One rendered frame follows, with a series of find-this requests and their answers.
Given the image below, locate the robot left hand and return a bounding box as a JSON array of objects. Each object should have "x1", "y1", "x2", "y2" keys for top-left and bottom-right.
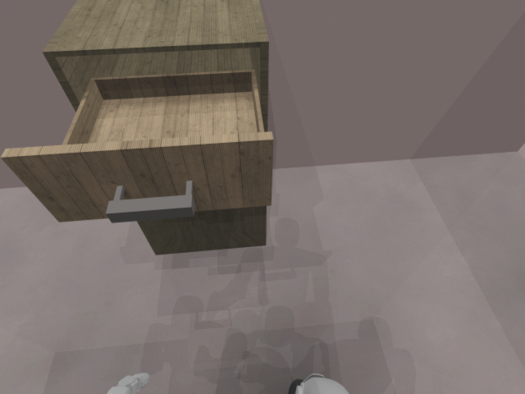
[{"x1": 107, "y1": 373, "x2": 149, "y2": 394}]

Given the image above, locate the right robot thigh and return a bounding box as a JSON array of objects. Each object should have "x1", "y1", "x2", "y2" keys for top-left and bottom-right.
[{"x1": 295, "y1": 377, "x2": 349, "y2": 394}]

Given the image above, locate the drawer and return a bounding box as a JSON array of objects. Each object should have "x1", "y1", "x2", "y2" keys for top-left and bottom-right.
[{"x1": 1, "y1": 70, "x2": 273, "y2": 222}]

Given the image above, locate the handle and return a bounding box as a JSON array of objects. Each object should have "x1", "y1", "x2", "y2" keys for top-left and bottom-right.
[{"x1": 106, "y1": 181, "x2": 194, "y2": 223}]

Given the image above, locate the cabinet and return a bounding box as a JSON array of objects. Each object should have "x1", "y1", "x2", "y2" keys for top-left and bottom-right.
[{"x1": 43, "y1": 0, "x2": 269, "y2": 255}]

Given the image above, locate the robot right shin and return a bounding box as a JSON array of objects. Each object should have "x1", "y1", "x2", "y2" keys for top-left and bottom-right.
[{"x1": 303, "y1": 373, "x2": 324, "y2": 383}]

